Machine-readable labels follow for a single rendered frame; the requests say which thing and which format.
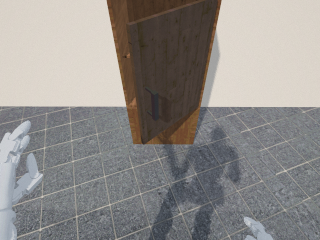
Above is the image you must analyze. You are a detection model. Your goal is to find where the robot left forearm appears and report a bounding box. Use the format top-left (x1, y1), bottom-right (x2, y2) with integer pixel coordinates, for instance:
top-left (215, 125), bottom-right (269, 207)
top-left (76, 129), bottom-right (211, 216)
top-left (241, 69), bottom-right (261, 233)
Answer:
top-left (0, 209), bottom-right (17, 240)

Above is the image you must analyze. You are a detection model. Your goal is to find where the cupboard door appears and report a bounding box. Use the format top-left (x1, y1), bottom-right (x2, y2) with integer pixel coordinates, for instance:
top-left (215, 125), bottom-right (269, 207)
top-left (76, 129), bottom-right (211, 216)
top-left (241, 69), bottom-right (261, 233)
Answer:
top-left (126, 0), bottom-right (218, 145)

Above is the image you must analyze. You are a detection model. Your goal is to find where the robot left hand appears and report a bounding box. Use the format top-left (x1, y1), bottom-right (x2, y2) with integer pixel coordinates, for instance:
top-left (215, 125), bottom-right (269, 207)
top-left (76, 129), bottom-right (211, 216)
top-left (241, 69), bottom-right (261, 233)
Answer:
top-left (0, 120), bottom-right (43, 210)

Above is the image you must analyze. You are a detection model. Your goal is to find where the handle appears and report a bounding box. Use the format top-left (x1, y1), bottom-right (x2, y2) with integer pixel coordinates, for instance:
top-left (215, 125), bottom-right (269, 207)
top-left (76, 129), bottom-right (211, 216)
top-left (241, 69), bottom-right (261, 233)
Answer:
top-left (145, 87), bottom-right (159, 121)

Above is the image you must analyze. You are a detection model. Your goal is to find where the robot right hand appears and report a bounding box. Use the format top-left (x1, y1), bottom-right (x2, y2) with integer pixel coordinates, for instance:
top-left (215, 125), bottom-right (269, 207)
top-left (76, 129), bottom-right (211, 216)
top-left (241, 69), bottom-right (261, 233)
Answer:
top-left (244, 216), bottom-right (274, 240)

